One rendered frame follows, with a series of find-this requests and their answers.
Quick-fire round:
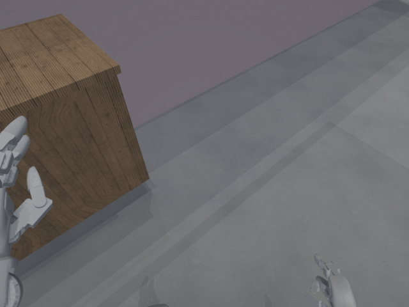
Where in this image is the right robot hand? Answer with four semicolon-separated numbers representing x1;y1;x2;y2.
306;253;357;307

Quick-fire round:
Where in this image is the left robot hand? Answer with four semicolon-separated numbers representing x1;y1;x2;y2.
0;116;52;257

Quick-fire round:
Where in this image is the counter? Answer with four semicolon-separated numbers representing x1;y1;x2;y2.
0;14;150;262

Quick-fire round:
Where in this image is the robot left forearm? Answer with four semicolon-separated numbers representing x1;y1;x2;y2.
0;256;23;307

